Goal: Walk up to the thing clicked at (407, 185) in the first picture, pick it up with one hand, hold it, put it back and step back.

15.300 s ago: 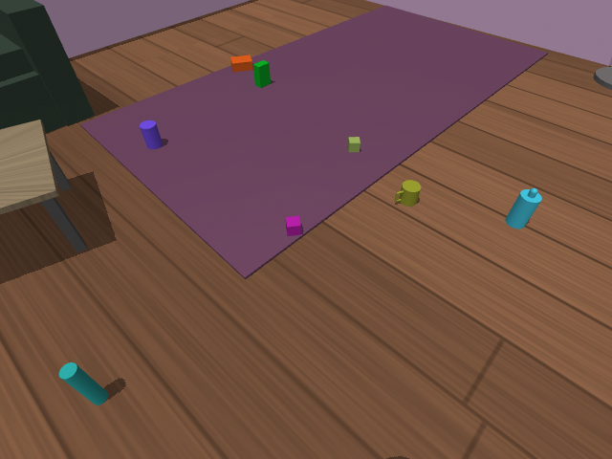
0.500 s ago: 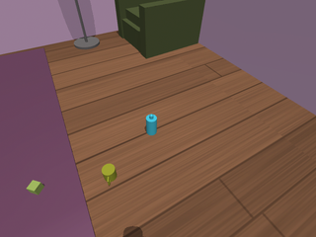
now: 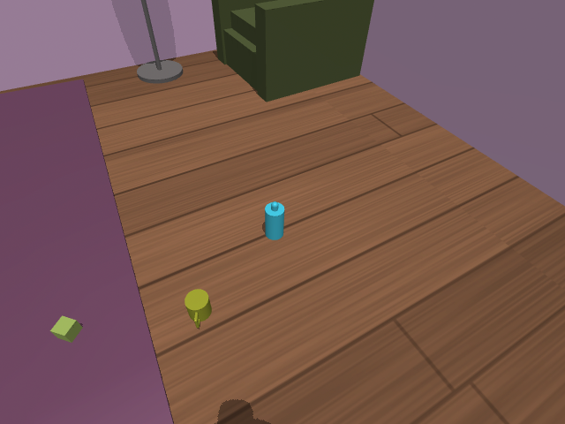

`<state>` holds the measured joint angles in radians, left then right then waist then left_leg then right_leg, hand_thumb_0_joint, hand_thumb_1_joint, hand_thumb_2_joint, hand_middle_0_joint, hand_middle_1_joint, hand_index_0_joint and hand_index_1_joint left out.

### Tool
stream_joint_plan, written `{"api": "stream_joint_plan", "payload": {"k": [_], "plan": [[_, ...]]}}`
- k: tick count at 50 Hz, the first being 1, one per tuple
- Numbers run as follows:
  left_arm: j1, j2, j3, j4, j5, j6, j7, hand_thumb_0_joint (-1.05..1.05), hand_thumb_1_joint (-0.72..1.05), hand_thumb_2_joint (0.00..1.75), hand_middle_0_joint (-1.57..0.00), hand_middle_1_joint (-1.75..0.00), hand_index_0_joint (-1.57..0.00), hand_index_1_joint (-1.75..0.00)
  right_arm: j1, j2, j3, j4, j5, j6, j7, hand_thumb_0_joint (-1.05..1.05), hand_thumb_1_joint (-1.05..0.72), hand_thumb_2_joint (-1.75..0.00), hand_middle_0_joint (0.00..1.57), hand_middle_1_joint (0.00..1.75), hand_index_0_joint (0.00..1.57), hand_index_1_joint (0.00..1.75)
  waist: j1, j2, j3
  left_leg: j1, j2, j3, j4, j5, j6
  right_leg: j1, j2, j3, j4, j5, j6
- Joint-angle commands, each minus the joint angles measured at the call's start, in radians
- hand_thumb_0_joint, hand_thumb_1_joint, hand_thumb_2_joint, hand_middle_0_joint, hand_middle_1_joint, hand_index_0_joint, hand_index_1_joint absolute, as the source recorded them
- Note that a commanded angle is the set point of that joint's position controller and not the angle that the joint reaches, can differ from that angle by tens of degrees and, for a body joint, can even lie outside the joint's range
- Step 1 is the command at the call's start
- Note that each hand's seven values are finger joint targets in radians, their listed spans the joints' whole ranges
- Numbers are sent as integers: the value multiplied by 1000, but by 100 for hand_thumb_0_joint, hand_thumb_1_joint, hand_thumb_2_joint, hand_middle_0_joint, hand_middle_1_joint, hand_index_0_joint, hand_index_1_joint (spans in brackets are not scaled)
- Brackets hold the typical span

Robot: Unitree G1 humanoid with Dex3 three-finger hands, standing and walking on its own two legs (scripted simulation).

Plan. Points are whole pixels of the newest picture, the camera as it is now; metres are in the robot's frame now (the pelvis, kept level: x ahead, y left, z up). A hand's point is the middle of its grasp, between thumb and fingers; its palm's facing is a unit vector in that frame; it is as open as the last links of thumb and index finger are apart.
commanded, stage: walk up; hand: left
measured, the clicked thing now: (198, 309) +0.68 +0.31 -0.73
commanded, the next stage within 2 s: stand in 0.38 s
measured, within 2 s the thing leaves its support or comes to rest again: neither
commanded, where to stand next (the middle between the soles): +0.32 +0.05 m, yaw +3 degrees
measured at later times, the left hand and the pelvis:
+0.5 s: hand out of the picture +0.11 +0.23 -0.14, palm faces +0.03 -0.92 -0.38, open 7.4 cm; pelvis +0.03 -0.02 +0.00, yaw +0 degrees
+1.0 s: hand out of the picture +0.11 +0.24 -0.14, palm faces +0.00 -0.92 -0.38, open 7.4 cm; pelvis +0.03 -0.02 +0.01, yaw +0 degrees
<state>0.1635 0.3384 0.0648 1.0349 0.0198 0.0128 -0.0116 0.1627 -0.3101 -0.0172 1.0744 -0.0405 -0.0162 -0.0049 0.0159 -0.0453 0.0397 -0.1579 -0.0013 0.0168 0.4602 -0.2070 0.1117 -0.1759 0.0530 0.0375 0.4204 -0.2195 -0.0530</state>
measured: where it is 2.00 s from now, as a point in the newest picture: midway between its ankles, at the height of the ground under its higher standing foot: outside the picture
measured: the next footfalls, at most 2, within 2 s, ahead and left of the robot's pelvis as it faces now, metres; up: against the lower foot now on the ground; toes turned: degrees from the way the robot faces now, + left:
left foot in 1.80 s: +0.30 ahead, +0.20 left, +0.00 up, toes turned +2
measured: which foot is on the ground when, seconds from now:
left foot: down 0.00-1.00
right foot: down 0.00-1.00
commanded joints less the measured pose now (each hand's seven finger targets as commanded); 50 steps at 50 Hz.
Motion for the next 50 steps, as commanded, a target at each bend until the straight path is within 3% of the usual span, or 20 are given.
{"api": "stream_joint_plan", "payload": {"k": [1, 3, 6, 10, 14, 18, 19, 20, 22, 24, 26, 28, 33, 36, 39, 49, 50], "plan": [[-12, 193, 41, -48, -4, -32, 3, 0, 90, 90, -20, -30, -20, -30, -111, -247, -54, -82, -2, -42, -20, 0, -90, -90, 20, 30, 20, 30, 20, 157, 52, -123, 189, -224, -236, -104, -39, 36, -92, 101, -70, -17, 11], [-5, 195, 37, -42, -6, -36, 6, 0, 90, 90, -20, -30, -20, -30, -113, -243, -57, -80, 3, -47, -21, 0, -90, -90, 20, 30, 20, 30, 16, 172, 21, -70, 176, -195, -200, 50, -47, 48, -102, 97, -82, 50, 16], [-6, 201, 33, -41, -3, -43, 10, 0, 90, 90, -20, -30, -20, -30, -100, -230, -58, -84, 10, -46, -24, 0, -90, -90, 20, 30, 20, 30, -1, 130, -61, 25, 139, -122, -127, 180, -65, 72, -126, 107, -94, 195, 14], [-23, 215, 34, -40, -2, -46, 18, 0, 90, 90, -20, -30, -20, -30, -81, -219, -58, -88, 20, -36, -24, 0, -90, -90, 20, 30, 20, 30, -22, 43, -83, 17, 106, -76, -71, 152, -75, 101, -162, 146, -109, 300, 16], [-16, 221, 37, -43, -4, -48, 27, 0, 90, 90, -20, -30, -20, -30, -78, -213, -53, -94, 22, -27, -24, 0, -90, -90, 20, 30, 20, 30, -19, -18, -100, 9, 92, -48, -43, 168, -80, 142, -183, 167, -96, 463, 33], [-4, 224, 43, -46, -4, -45, 35, 0, 90, 90, -20, -30, -20, -30, -85, -212, -50, -99, 23, -14, -23, 0, -90, -90, 20, 30, 20, 30, -8, -42, -104, -17, 76, -19, -15, 102, -85, 185, -200, 173, -87, 590, 51], [-17, 196, 17, -12, -12, -52, 38, 0, 90, 90, -20, -30, -20, -30, -81, -216, -41, -80, 39, -2, -18, 0, -90, -90, 20, 30, 20, 30, -22, 12, -110, 15, 74, -56, -67, 81, -96, 174, -217, 183, -113, 594, 58], [-29, 205, 18, -14, -14, -54, 42, 0, 90, 90, -20, -30, -20, -30, -86, -214, -40, -81, 40, 4, -16, 0, -90, -90, 20, 30, 20, 30, -25, 12, -103, 39, 82, -66, -81, 94, -94, 155, -211, 181, -131, 544, 67], [-30, 210, 18, -5, -16, -56, 48, 0, 90, 90, -20, -30, -20, -30, -91, -224, -42, -73, 42, 11, -14, 0, -90, -90, 20, 30, 20, 30, -19, -7, -102, 25, 78, -64, -74, 93, -97, 189, -200, 165, -136, 598, 106], [-28, 210, 13, 7, -15, -56, 52, 0, 90, 90, -20, -30, -20, -30, -96, -228, -40, -67, 40, 15, -13, 0, -90, -90, 20, 30, 20, 30, -17, -7, -107, 37, 79, -66, -83, 99, -95, 203, -194, 153, -133, 625, 117], [-53, 223, 15, 4, -13, -58, 53, 0, 90, 90, -20, -30, -20, -30, -93, -220, -35, -67, 39, 12, -14, 0, -90, -90, 20, 30, 20, 30, -25, 5, -123, 77, 97, -68, -114, 182, -98, 194, -186, 128, -127, 607, 90], [-53, 217, 13, 14, -12, -59, 55, 0, 90, 90, -20, -30, -20, -30, -105, -226, -37, -63, 39, 10, -14, 0, -90, -90, 20, 30, 20, 30, -17, 5, -117, 83, 98, -68, -110, 232, -98, 195, -179, 113, -137, 629, 106], [-65, 221, 12, 30, -15, -60, 52, 0, 90, 90, -20, -30, -20, -30, -104, -225, -35, -54, 37, 11, -15, 0, -90, -90, 20, 30, 20, 30, -20, 18, -81, 94, 109, -78, -144, 154, -97, 151, -180, 123, -176, 458, 97], [-82, 214, 8, 29, -14, -65, 45, 0, 90, 90, -20, -30, -20, -30, -89, -227, -31, -48, 34, 4, -15, 0, -90, -90, 20, 30, 20, 30, -32, 47, -96, 119, 127, -87, -155, 209, -89, 151, -177, 115, -166, 449, 70], [-72, 202, 5, 37, -15, -63, 41, 0, 90, 90, -20, -30, -20, -30, -95, -228, -31, -45, 33, -2, -17, 0, -90, -90, 20, 30, 20, 30, -25, 61, -95, 122, 135, -94, -159, 232, -84, 148, -172, 111, -167, 434, 64], [-61, 212, 0, 53, -13, -60, 43, 0, 90, 90, -20, -30, -20, -30, -77, -226, -27, -30, 36, -1, -15, 0, -90, -90, 20, 30, 20, 30, -26, 25, -55, 88, 121, -94, -169, 142, -84, 135, -177, 125, -198, 383, 82], [-66, 217, -1, 53, -13, -60, 42, 0, 90, 90, -20, -30, -20, -30, -60, -220, -24, -25, 34, 0, -15, 0, -90, -90, 20, 30, 20, 30, -32, 20, -40, 85, 123, -96, -182, 118, -86, 112, -175, 127, -203, 321, 75]]}}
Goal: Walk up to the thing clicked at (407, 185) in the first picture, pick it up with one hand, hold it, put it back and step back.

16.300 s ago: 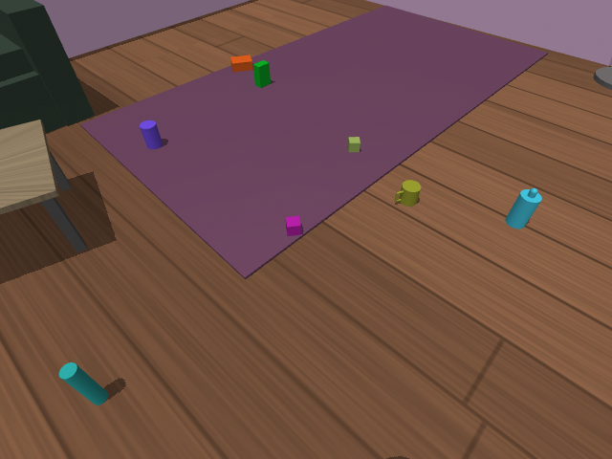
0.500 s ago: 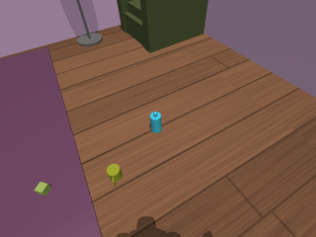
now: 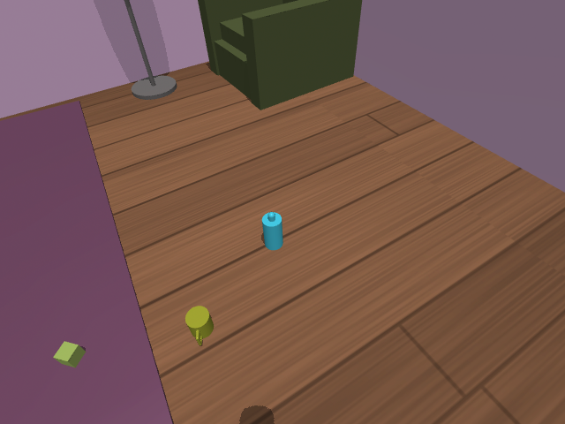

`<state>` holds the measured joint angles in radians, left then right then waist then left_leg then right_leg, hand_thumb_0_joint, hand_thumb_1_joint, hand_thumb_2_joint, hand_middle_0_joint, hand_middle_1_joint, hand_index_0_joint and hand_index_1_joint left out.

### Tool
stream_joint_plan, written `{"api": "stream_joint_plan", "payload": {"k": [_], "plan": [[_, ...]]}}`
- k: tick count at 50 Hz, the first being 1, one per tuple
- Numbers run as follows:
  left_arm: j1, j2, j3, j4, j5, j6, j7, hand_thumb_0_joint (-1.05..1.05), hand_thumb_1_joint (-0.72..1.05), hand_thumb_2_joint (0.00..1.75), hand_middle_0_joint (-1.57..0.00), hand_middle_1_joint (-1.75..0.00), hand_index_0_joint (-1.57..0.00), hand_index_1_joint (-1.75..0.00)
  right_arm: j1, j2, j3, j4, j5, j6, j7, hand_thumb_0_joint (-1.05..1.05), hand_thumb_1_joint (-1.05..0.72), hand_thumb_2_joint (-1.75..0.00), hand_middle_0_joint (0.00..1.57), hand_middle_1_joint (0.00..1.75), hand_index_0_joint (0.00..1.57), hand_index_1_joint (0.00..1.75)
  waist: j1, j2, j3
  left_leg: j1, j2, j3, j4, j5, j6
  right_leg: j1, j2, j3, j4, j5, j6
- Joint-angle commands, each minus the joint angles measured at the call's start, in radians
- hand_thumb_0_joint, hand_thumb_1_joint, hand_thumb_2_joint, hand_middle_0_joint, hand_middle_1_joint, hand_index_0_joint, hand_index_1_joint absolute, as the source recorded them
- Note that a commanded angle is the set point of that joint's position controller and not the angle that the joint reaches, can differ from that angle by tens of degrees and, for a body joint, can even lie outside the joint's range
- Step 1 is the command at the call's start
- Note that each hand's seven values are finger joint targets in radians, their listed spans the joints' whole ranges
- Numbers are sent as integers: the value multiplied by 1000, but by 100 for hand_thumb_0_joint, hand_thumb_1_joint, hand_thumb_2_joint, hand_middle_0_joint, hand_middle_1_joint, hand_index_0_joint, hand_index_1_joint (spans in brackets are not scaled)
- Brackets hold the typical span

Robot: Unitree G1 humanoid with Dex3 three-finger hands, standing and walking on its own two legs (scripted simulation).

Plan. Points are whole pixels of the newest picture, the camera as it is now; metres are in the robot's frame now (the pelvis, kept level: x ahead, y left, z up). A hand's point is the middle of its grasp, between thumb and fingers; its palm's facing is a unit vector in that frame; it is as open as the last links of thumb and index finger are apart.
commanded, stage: stand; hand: left
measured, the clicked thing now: (199, 326) +0.65 +0.33 -0.74
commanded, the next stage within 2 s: walk up in 0.38 s
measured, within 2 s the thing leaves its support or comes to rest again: neither
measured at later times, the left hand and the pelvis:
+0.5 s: hand out of the picture +0.05 +0.26 -0.15, palm faces +0.04 -0.93 -0.37, open 7.4 cm; pelvis +0.01 +0.00 +0.00, yaw +0 degrees
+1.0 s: hand out of the picture +0.19 +0.38 -0.17, palm faces -0.04 -0.94 -0.33, open 7.4 cm; pelvis +0.14 +0.11 -0.02, yaw +0 degrees
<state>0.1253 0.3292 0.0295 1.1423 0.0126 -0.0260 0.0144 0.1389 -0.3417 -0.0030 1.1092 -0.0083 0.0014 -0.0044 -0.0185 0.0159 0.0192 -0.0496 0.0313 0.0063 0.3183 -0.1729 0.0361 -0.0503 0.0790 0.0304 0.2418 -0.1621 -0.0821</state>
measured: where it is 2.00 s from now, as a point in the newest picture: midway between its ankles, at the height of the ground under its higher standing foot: outside the picture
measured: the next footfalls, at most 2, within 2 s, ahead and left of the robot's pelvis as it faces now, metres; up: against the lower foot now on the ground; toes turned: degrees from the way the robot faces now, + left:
left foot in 0.80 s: +0.26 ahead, +0.22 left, +0.00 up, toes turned +1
right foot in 1.28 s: +0.31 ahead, -0.03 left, +0.00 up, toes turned +0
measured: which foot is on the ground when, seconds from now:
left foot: down 0.00-0.40, up 0.42-0.78, down 0.80-1.00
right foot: down 0.00-0.82, up 0.84-1.00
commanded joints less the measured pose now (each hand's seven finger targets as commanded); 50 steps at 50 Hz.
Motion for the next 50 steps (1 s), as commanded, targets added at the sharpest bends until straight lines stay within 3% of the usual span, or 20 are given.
{"api": "stream_joint_plan", "payload": {"k": [1, 6, 11, 15, 18, 19, 20, 21, 23, 25, 29, 36, 38, 39, 40, 41, 42, 43, 46, 50], "plan": [[-33, 223, 34, -56, -7, -21, 16, 0, 90, 90, -20, -30, -20, -30, -40, -191, -38, -60, 1, -17, -15, 0, -90, -90, 20, 30, 20, 30, 3, -36, -11, -30, 89, -85, -37, 73, -9, -22, -201, 141, -37, 239, 103], [-21, 228, 34, -56, -5, -23, 18, 0, 90, 90, -20, -30, -20, -30, -22, -188, -40, -59, 3, -16, -17, 0, -90, -90, 20, 30, 20, 30, -5, -32, -66, -13, 92, -77, -26, 113, -9, 27, -206, 135, -11, 348, 104], [-14, 225, 30, -51, -3, -21, 20, 0, 90, 90, -20, -30, -20, -30, -25, -190, -39, -55, 3, -10, -14, 0, -90, -90, 20, 30, 20, 30, 0, -34, -19, -30, 84, -78, -21, 51, -9, -24, -203, 147, -45, 230, 118], [10, 231, 33, -49, -6, -22, 23, 0, 90, 90, -20, -30, -20, -30, -10, -197, -42, -57, 4, -11, -15, 0, -90, -90, 20, 30, 20, 30, 0, -41, -51, -35, 82, -67, -13, 87, -13, 28, -209, 141, -19, 378, 134], [16, 227, 32, -45, -4, -21, 25, 0, 90, 90, -20, -30, -20, -30, -13, -193, -42, -55, 6, -5, -15, 0, -90, -90, 20, 30, 20, 30, 6, -47, -29, -52, 73, -66, -4, 45, -15, 14, -207, 150, -38, 329, 148], [115, 303, 94, -94, 9, -30, 7, 0, 90, 90, -20, -30, -20, -30, 9, -264, -86, -99, -16, -16, 6, 0, -90, -90, 20, 30, 20, 30, 28, -88, -76, -159, -8, 16, 175, -236, 24, 144, -186, 196, 9, -54, 79], [188, 307, 104, -83, 21, -32, 3, 0, 90, 90, -20, -30, -20, -30, -27, -245, -85, -122, -25, -12, 14, 0, -90, -90, 20, 30, 20, 30, 79, -123, -25, -368, -44, 36, 313, -374, 21, 232, -271, 333, -63, -249, 26], [199, 318, 114, -87, 27, -39, 5, 0, 90, 90, -20, -30, -20, -30, -28, -253, -91, -133, -35, -3, 17, 0, -90, -90, 20, 30, 20, 30, 88, -84, 14, -481, -25, -43, 441, -333, 27, 251, -331, 427, -109, -382, 5], [148, 301, 118, -137, 19, -53, 7, 0, 90, 90, -20, -30, -20, -30, -12, -242, -92, -139, -30, -1, 26, 0, -90, -90, 20, 30, 20, 30, 75, -56, 78, -555, 12, -128, 561, -244, 25, 168, -364, 456, -161, -457, -18], [93, 268, 110, -173, 16, -62, 1, 0, 90, 90, -20, -30, -20, -30, 27, -239, -100, -146, -29, -8, 34, 0, -90, -90, 20, 30, 20, 30, 36, -58, 118, -563, 25, -153, 589, -186, 10, 123, -330, 373, -163, -311, -21], [127, 248, 108, -221, 8, -68, -10, 0, 90, 90, -20, -30, -20, -30, 36, -228, -100, -195, -28, -19, 46, 0, -90, -90, 20, 30, 20, 30, 36, -98, 109, -525, 22, -121, 502, -177, -22, 133, -301, 210, -67, 158, -82], [141, 296, 105, -286, 5, -52, -28, 0, 90, 90, -20, -30, -20, -30, 46, -221, -114, -262, -32, -32, 65, 0, -90, -90, 20, 30, 20, 30, 27, -141, 116, -233, 34, 23, 312, 2, -6, -132, -258, 92, 38, 168, -79], [113, 310, 102, -310, 10, -50, -32, 0, 90, 90, -20, -30, -20, -30, 197, -251, -140, -234, -31, -34, 57, 0, -90, -90, 20, 30, 20, 30, -60, -84, 67, 5, 13, 38, 286, 37, 6, -259, -252, 98, 183, 99, -62], [139, 281, 91, -317, 11, -48, -33, 0, 90, 90, -20, -30, -20, -30, 301, -287, -159, -210, -32, -42, 48, 0, -90, -90, 20, 30, 20, 30, -105, 13, -4, 146, -8, 27, 242, -24, 28, -292, -186, 56, 403, 126, -42], [224, 216, 77, -304, 2, -45, -33, 0, 90, 90, -20, -30, -20, -30, 396, -342, -180, -202, -41, -49, 38, 0, -90, -90, 20, 30, 20, 30, -136, 204, -59, 217, 81, -132, 122, -248, 63, -360, -80, -6, 686, -22, 1], [290, 174, 68, -304, -7, -41, -31, 0, 90, 90, -20, -30, -20, -30, 390, -385, -181, -231, -41, -59, 31, 0, -90, -90, 20, 30, 20, 30, -92, 314, -50, 178, 320, -606, -62, -427, 127, -487, 62, 44, 902, -399, 34], [295, 270, 82, -297, -5, -32, -22, 0, 90, 90, -20, -30, -20, -30, 290, -394, -174, -271, -18, -62, 32, 0, -90, -90, 20, 30, 20, 30, -49, 155, -18, 25, 368, -736, -182, -604, 174, -446, 10, 146, 951, -401, 19], [294, 306, 84, -289, -7, -27, -19, 0, 90, 90, -20, -30, -20, -30, 207, -407, -175, -291, -5, -62, 35, 0, -90, -90, 20, 30, 20, 30, -24, 157, 50, -87, 396, -728, -203, -654, 212, -456, -43, 152, 1016, -352, 16], [347, 311, 91, -241, -14, -19, -34, 0, 90, 90, -20, -30, -20, -30, 109, -304, -141, -337, -5, -71, 31, 0, -90, -90, 20, 30, 20, 30, 41, 117, 148, -249, 258, -352, -157, -416, 132, -387, -106, 146, 909, -215, 32], [327, 269, 88, -254, -2, -8, -57, 0, 90, 90, -20, -30, -20, -30, 185, -281, -136, -338, -9, -92, 27, 0, -90, -90, 20, 30, 20, 30, 21, 108, 103, -218, 176, -194, -147, -254, 120, -352, -109, 74, 772, -109, 76]]}}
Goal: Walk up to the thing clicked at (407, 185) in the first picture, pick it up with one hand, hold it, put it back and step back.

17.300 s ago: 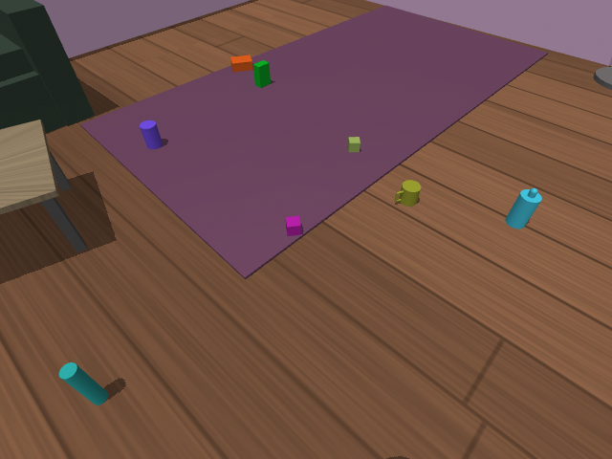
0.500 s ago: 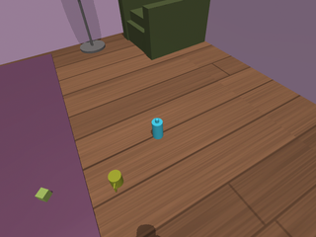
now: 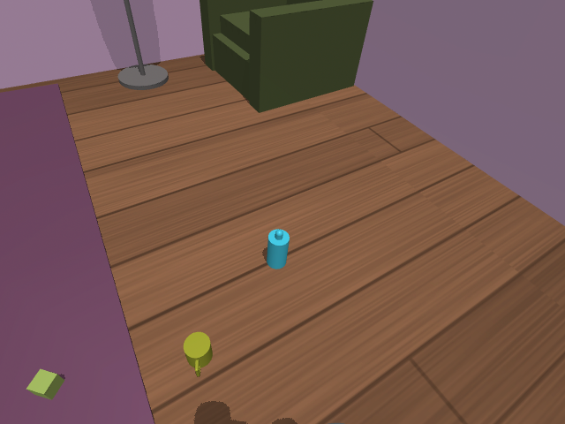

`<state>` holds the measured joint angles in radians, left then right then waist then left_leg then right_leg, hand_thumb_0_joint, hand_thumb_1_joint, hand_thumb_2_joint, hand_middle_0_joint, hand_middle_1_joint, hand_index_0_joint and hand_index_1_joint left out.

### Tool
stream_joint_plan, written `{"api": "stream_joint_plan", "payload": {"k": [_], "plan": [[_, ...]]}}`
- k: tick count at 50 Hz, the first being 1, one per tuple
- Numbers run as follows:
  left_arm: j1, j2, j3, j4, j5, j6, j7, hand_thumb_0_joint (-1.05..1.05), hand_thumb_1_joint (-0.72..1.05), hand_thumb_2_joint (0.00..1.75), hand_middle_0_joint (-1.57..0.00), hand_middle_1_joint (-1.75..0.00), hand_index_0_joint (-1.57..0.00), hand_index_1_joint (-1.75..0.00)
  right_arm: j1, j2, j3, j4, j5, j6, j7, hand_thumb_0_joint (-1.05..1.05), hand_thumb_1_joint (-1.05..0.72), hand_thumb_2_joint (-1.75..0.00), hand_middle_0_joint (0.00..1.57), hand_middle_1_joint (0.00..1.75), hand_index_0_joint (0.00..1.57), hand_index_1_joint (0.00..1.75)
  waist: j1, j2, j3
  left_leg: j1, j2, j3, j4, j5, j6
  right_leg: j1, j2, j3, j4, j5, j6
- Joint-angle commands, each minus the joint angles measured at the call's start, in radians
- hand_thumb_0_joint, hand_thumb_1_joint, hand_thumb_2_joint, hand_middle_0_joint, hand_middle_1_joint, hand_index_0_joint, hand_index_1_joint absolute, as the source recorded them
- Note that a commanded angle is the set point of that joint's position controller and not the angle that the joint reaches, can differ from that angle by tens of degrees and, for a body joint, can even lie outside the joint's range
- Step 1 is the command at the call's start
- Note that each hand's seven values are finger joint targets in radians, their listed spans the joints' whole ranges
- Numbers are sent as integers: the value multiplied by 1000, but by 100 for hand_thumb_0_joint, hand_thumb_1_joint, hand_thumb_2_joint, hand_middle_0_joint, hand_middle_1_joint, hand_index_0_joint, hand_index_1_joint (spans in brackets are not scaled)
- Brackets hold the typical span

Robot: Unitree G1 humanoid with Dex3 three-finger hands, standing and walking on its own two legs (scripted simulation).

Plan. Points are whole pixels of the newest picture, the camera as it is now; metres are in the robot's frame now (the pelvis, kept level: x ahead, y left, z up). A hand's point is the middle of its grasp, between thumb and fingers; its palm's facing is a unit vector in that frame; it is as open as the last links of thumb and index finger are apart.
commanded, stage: walk up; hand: left
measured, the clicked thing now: (198, 355) +0.51 +0.22 -0.73
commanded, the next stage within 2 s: none
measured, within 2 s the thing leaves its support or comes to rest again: neither
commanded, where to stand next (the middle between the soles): +0.15 -0.04 m, yaw +3 degrees
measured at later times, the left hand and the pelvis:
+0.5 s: hand out of the picture +0.17 +0.23 -0.15, palm faces -0.02 -0.94 -0.34, open 7.4 cm; pelvis +0.10 -0.01 +0.00, yaw +1 degrees
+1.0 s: hand (123, 408) +0.21 +0.24 -0.14, palm faces +0.02 -0.94 -0.35, open 7.4 cm; pelvis +0.12 -0.02 +0.00, yaw +2 degrees
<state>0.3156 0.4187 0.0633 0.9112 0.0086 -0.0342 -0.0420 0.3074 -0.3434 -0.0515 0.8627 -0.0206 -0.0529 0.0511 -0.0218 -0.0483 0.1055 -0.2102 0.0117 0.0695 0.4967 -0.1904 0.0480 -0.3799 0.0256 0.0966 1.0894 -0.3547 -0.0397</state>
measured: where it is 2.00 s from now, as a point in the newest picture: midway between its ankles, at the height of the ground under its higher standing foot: outside the picture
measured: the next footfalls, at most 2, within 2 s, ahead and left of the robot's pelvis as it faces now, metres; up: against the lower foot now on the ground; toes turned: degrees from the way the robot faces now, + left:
right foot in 0.28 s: +0.17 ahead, -0.14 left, +0.00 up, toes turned +0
right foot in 2.00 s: +0.12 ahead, -0.23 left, +0.00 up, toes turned +3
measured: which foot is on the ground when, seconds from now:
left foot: down 0.00-1.00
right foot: up 0.00-0.26, down 0.28-1.00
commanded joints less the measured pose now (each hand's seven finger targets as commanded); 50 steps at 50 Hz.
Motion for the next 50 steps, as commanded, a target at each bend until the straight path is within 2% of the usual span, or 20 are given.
{"api": "stream_joint_plan", "payload": {"k": [1, 4, 6, 11, 12, 13, 14, 15, 16, 17, 21, 24, 25, 26, 27, 28, 29, 31, 32, 50], "plan": [[118, 170, 51, -34, 3, 0, -2, 0, 90, 90, -20, -30, -20, -30, 17, -286, -89, -95, 4, -37, -28, 0, -90, -90, 20, 30, 20, 30, 22, 182, 19, -29, 203, -240, -315, -212, 124, -47, -65, -3, -135, 89, 41], [37, 155, 45, -64, 11, 3, 8, 0, 90, 90, -20, -30, -20, -30, 36, -281, -83, -98, 4, -29, -36, 0, -90, -90, 20, 30, 20, 30, -2, 167, 40, -9, 216, -218, -293, -75, 143, -72, -76, -24, -268, 74, 60], [5, 140, 39, -68, 15, 7, 15, 0, 90, 90, -20, -30, -20, -30, 34, -281, -78, -102, 4, -21, -40, 0, -90, -90, 20, 30, 20, 30, -1, 168, 44, -59, 221, -187, -250, 48, 126, -7, -88, -51, -345, 84, 54], [8, 122, 35, -37, 10, 6, 36, 0, 90, 90, -20, -30, -20, -30, -15, -278, -63, -105, 17, 5, -51, 0, -90, -90, 20, 30, 20, 30, 23, 148, -52, -74, 227, -179, -69, 267, 126, 166, -63, -96, -474, 140, 26], [13, 119, 31, -32, 10, -1, 40, 0, 90, 90, -20, -30, -20, -30, -35, -268, -55, -108, 23, 11, -52, 0, -90, -90, 20, 30, 20, 30, 36, 117, -79, -57, 200, -155, 8, 283, 105, 211, -56, -100, -579, 192, 13], [28, 132, 32, -21, 11, -10, 45, 0, 90, 90, -20, -30, -20, -30, -34, -226, -36, -104, 32, 15, -54, 0, -90, -90, 20, 30, 20, 30, 53, 73, -110, -46, 166, -146, 71, 235, 60, 263, -75, -62, -669, 253, -2], [10, 194, 41, -31, 18, -17, 49, 0, 90, 90, -20, -30, -20, -30, -15, -191, -23, -104, 41, 15, -55, 0, -90, -90, 20, 30, 20, 30, 42, -55, -144, -64, 97, -107, 149, 110, 10, 285, -184, 95, -705, 402, -39], [-1, 232, 48, -57, 22, -28, 47, 0, 90, 90, -20, -30, -20, -30, 25, -173, -15, -109, 39, 12, -56, 0, -90, -90, 20, 30, 20, 30, 23, -146, -172, -117, 12, -76, 242, -152, -14, 315, -302, 283, -762, 362, -104], [-49, 244, 43, -64, 10, -25, 46, 0, 90, 90, -20, -30, -20, -30, 37, -192, -16, -84, 31, 20, -60, 0, -90, -90, 20, 30, 20, 30, 30, -124, -142, -149, -48, -65, 309, -411, -21, 280, -370, 341, -774, 263, -208], [-61, 265, 48, -62, 12, -19, 44, 0, 90, 90, -20, -30, -20, -30, 41, -222, -25, -61, 22, 22, -64, 0, -90, -90, 20, 30, 20, 30, 42, -146, -119, -131, -25, -87, 344, -444, -13, 223, -402, 376, -769, 192, -251], [-106, 190, 22, -63, 15, -8, 46, 0, 90, 90, -20, -30, -20, -30, 22, -220, -19, -15, 33, 12, -58, 0, -90, -90, 20, 30, 20, 30, 27, -156, -104, -93, -14, -76, 188, -297, -25, 209, -267, 162, -746, 246, -150], [-167, 173, 13, -71, 4, 5, 40, 0, 90, 90, -20, -30, -20, -30, 65, -212, -21, 23, 12, -9, -66, 0, -90, -90, 20, 30, 20, 30, -20, -104, -159, 112, 7, -76, -113, 27, -29, 158, -198, 29, -599, 421, -69], [-173, 149, 10, -75, -5, 9, 39, 0, 90, 90, -20, -30, -20, -30, 59, -243, -32, 30, 5, -14, -72, 0, -90, -90, 20, 30, 20, 30, -16, -54, -176, 181, 59, -150, -126, 143, -7, 113, -161, -7, -533, 426, -34], [-178, 122, 4, -83, -14, 11, 37, 0, 90, 90, -20, -30, -20, -30, 37, -287, -42, 20, -6, -21, -78, 0, -90, -90, 20, 30, 20, 30, -5, 45, -164, 194, 192, -313, -162, 271, 33, 36, -105, -36, -471, 321, 11], [-157, 100, 0, -71, -16, 20, 37, 0, 90, 90, -20, -30, -20, -30, -43, -318, -43, 3, -3, -25, -80, 0, -90, -90, 20, 30, 20, 30, 37, 101, -122, 168, 288, -408, -185, 258, 88, -11, -61, -67, -507, 73, 33], [-150, 131, 11, -37, -7, 25, 39, 0, 90, 90, -20, -30, -20, -30, -111, -336, -43, 2, 13, -25, -75, 0, -90, -90, 20, 30, 20, 30, 41, 125, -92, 17, 308, -370, -144, 202, 145, 138, -87, -54, -519, -28, 29], [-151, 135, 11, -25, 0, 16, 39, 0, 90, 90, -20, -30, -20, -30, -151, -304, -35, 6, 13, -22, -71, 0, -90, -90, 20, 30, 20, 30, 57, 118, -76, -7, 253, -305, -117, 188, 100, 180, -99, -42, -606, 56, 14], [-166, 157, 16, -3, 1, 2, 34, 0, 90, 90, -20, -30, -20, -30, -149, -257, -16, 13, 17, -18, -71, 0, -90, -90, 20, 30, 20, 30, 43, 134, -94, 28, 116, -140, -48, 311, 7, 239, -136, -13, -633, 414, -12], [-169, 160, 15, 5, -5, 0, 35, 0, 90, 90, -20, -30, -20, -30, -116, -245, -12, 23, 18, -18, -74, 0, -90, -90, 20, 30, 20, 30, 29, 152, -107, 21, 99, -138, -48, 331, -13, 255, -145, -3, -610, 494, -25], [-270, 158, 7, 96, 0, 15, 32, 0, 90, 90, -20, -30, -20, -30, -191, -256, -7, 112, 16, 3, -74, 0, -90, -90, 20, 30, 20, 30, 18, 18, -137, 81, 105, -149, -133, 150, -5, 302, -153, -10, -730, 365, -11]]}}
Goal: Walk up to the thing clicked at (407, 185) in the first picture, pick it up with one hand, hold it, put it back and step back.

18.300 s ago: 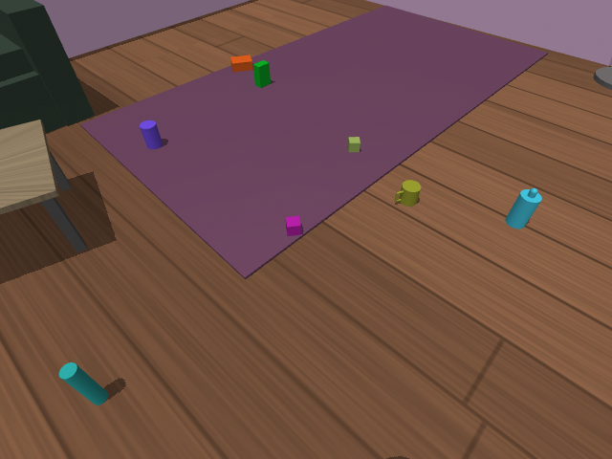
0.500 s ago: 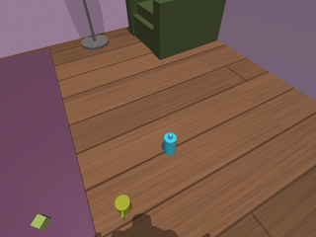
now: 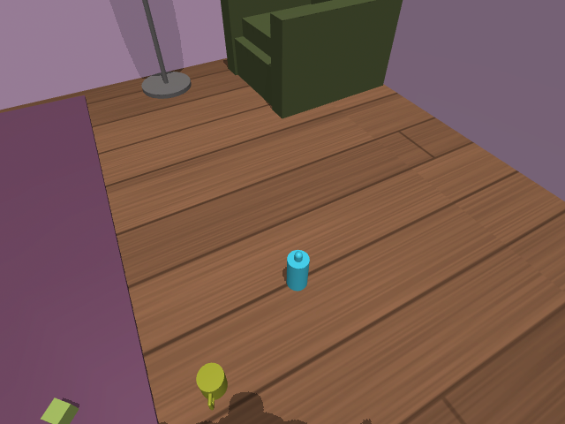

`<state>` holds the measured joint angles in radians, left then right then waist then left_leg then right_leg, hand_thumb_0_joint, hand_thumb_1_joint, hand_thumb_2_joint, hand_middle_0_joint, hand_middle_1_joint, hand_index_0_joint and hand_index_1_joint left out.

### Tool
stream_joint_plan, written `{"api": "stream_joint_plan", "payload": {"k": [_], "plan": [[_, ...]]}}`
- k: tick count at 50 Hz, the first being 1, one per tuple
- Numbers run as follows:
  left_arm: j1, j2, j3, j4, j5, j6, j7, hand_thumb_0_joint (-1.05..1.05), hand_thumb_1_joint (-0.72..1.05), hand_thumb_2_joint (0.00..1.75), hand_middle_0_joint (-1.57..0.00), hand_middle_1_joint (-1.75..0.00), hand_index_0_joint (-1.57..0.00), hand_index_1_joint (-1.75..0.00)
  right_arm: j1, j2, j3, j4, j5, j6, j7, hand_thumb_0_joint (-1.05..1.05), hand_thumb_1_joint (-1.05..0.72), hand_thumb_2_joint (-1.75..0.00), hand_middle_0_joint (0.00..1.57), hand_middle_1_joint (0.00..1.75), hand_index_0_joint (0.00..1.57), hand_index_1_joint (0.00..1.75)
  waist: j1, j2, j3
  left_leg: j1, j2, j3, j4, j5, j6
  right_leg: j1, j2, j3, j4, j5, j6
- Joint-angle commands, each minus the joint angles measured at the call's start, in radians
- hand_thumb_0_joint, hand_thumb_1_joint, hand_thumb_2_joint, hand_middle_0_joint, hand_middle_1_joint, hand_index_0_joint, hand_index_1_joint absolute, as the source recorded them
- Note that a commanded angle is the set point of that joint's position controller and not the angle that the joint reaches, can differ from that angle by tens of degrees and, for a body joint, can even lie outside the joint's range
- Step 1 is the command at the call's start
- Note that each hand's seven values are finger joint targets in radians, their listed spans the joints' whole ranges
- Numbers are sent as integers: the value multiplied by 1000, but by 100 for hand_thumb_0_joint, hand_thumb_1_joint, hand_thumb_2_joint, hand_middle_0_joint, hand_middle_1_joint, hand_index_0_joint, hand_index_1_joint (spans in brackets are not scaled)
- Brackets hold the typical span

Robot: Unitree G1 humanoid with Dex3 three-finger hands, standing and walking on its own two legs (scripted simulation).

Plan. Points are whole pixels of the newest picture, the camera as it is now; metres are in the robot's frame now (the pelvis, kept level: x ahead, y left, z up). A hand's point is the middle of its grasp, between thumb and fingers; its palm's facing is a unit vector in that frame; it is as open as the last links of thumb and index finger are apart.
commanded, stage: walk up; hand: left
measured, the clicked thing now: (212, 387) +0.40 +0.23 -0.73
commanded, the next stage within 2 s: none
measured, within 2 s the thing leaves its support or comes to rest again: neither
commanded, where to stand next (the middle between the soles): +0.03 -0.02 m, yaw +2 degrees
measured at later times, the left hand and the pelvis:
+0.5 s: hand out of the picture +0.07 +0.25 -0.15, palm faces +0.02 -0.95 -0.31, open 7.4 cm; pelvis -0.01 -0.01 +0.00, yaw +1 degrees
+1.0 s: hand out of the picture +0.06 +0.23 -0.17, palm faces +0.00 -0.92 -0.39, open 7.4 cm; pelvis -0.05 -0.06 -0.02, yaw -1 degrees
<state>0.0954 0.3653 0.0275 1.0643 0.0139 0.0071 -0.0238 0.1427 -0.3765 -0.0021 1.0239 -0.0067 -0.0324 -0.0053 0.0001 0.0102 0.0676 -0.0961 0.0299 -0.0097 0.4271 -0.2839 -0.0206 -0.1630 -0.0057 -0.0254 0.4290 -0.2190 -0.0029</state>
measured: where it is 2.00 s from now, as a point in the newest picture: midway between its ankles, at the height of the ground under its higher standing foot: outside the picture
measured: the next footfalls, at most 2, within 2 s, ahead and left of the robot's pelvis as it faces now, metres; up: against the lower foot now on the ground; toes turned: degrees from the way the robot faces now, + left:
right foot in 1.00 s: -0.01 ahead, -0.21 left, +0.00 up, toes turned +2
left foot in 1.44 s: +0.00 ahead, +0.17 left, +0.00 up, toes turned +2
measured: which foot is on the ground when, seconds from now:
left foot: down 0.00-1.00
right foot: down 0.00-0.80, up 0.82-0.98, down 1.00-1.00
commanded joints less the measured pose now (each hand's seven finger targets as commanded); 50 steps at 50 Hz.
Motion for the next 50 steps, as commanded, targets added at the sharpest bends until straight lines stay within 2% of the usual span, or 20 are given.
{"api": "stream_joint_plan", "payload": {"k": [1, 10, 18, 25, 29, 34, 35, 36, 37, 38, 39, 40, 41, 42, 44, 46, 47, 48, 49, 50], "plan": [[-50, 210, 42, -56, -6, -27, 13, 0, 90, 90, -20, -30, -20, -30, -31, -221, -53, -46, 1, -18, -16, 0, -90, -90, 20, 30, 20, 30, -1, -45, -95, -24, 85, -69, -69, 241, 64, 78, -122, 114, -77, 226, -45], [-46, 204, 51, -31, -5, -26, 14, 0, 90, 90, -20, -30, -20, -30, -39, -210, -50, -14, -4, -16, -14, 0, -90, -90, 20, 30, 20, 30, 6, -29, -82, -13, 82, -68, -94, 225, 57, 67, -114, 104, -111, 160, -37], [-48, 205, 58, -22, -3, -21, 11, 0, 90, 90, -20, -30, -20, -30, -37, -206, -47, 6, -5, -16, -15, 0, -90, -90, 20, 30, 20, 30, 7, -3, -43, -56, 75, -77, -124, 146, 57, 56, -110, 111, -130, 69, -34], [-40, 194, 58, -21, -1, -20, 10, 0, 90, 90, -20, -30, -20, -30, -23, -210, -47, 12, -6, -19, -19, 0, -90, -90, 20, 30, 20, 30, 6, 5, -87, -44, 89, -82, -123, 193, 58, 90, -111, 101, -112, 121, -37], [-42, 200, 60, -17, -1, -18, 10, 0, 90, 90, -20, -30, -20, -30, -24, -207, -46, 12, -5, -18, -20, 0, -90, -90, 20, 30, 20, 30, 6, -9, -63, -57, 81, -80, -117, 179, 58, 76, -110, 106, -123, 95, -36], [-43, 193, 57, -21, -2, -17, 10, 0, 90, 90, -20, -30, -20, -30, -14, -212, -46, 15, -6, -20, -20, 0, -90, -90, 20, 30, 20, 30, 4, -7, -75, -58, 88, -88, -128, 194, 60, 93, -110, 103, -112, 129, -34], [-72, 272, 105, -76, 19, 22, 1, 0, 90, 90, -20, -30, -20, -30, 4, -279, -73, 6, 5, -5, -54, 0, -90, -90, 20, 30, 20, 30, -3, -103, 50, -123, 112, -110, -15, 502, 80, -11, -99, 69, 5, 412, -35], [-66, 251, 104, -104, 14, 34, 2, 0, 90, 90, -20, -30, -20, -30, 46, -282, -77, -3, 14, -3, -67, 0, -90, -90, 20, 30, 20, 30, -9, -79, -14, -71, 131, -113, 29, 636, 96, -23, -85, 49, 62, 445, -37], [-71, 229, 100, -121, 12, 43, 0, 0, 90, 90, -20, -30, -20, -30, 66, -295, -85, -4, 15, -1, -73, 0, -90, -90, 20, 30, 20, 30, -14, -44, -21, -49, 159, -140, 20, 677, 120, -66, -62, 28, 111, 384, -27], [-65, 212, 99, -140, 15, 50, -2, 0, 90, 90, -20, -30, -20, -30, 73, -319, -97, -15, 14, -2, -78, 0, -90, -90, 20, 30, 20, 30, -27, 12, -49, -15, 215, -193, 11, 741, 170, -105, -34, 23, 184, 274, -19], [-55, 200, 106, -158, 15, 63, -6, 0, 90, 90, -20, -30, -20, -30, 72, -337, -110, -37, 12, -2, -84, 0, -90, -90, 20, 30, 20, 30, -33, 89, -85, -6, 295, -271, -4, 788, 241, -139, 1, 28, 330, 29, -12], [-54, 185, 108, -181, 18, 79, -10, 0, 90, 90, -20, -30, -20, -30, 82, -344, -122, -55, -2, -5, -90, 0, -90, -90, 20, 30, 20, 30, -40, 144, -97, -9, 384, -345, -37, 804, 310, -203, 13, 79, 482, -312, -8], [-46, 189, 111, -202, 15, 95, -14, 0, 90, 90, -20, -30, -20, -30, 78, -354, -134, -79, -9, -8, -97, 0, -90, -90, 20, 30, 20, 30, -27, 138, -96, -65, 415, -348, -40, 738, 325, -199, -15, 165, 607, -356, -14], [-15, 193, 112, -213, 12, 95, -17, 0, 90, 90, -20, -30, -20, -30, 40, -349, -137, -105, -14, -9, -100, 0, -90, -90, 20, 30, 20, 30, -2, 142, -103, -70, 405, -318, -14, 707, 320, -221, -21, 199, 640, -362, -24], [0, 204, 117, -231, 12, 88, -25, 0, 90, 90, -20, -30, -20, -30, 12, -340, -138, -134, -23, -11, -104, 0, -90, -90, 20, 30, 20, 30, 16, 122, -134, -19, 350, -249, 73, 658, 275, -276, -28, 240, 624, -343, -36], [15, 177, 101, -215, -5, 61, -21, 0, 90, 90, -20, -30, -20, -30, -3, -285, -118, -145, -36, -15, -77, 0, -90, -90, 20, 30, 20, 30, 13, 159, -181, 24, 224, -146, 102, 446, 191, -214, -45, 134, 347, -296, -48], [55, 151, 86, -182, -14, 31, -16, 0, 90, 90, -20, -30, -20, -30, -52, -246, -101, -160, -36, -10, -51, 0, -90, -90, 20, 30, 20, 30, 29, 162, -204, -10, 143, -74, 150, 319, 157, -93, -15, 42, 164, -217, -24], [113, 153, 84, -150, -12, -6, -3, 0, 90, 90, -20, -30, -20, -30, -52, -234, -99, -164, -41, 18, -27, 0, -90, -90, 20, 30, 20, 30, 39, 159, -187, -55, 63, -13, 233, 191, 138, -4, 59, -61, -18, -73, 14], [251, 212, 105, -97, -15, -30, 26, 0, 90, 90, -20, -30, -20, -30, -34, -209, -96, -176, -54, 51, -5, 0, -90, -90, 20, 30, 20, 30, 82, 81, -166, -176, 10, 13, 416, 33, 128, 152, 20, -5, -115, 68, 65], [355, 350, 140, -81, 1, -50, 60, 0, 90, 90, -20, -30, -20, -30, -24, -159, -82, -218, -70, 79, 9, 0, -90, -90, 20, 30, 20, 30, 100, -99, -104, -467, -34, -14, 563, -318, 104, 271, -122, 259, -79, 170, 52]]}}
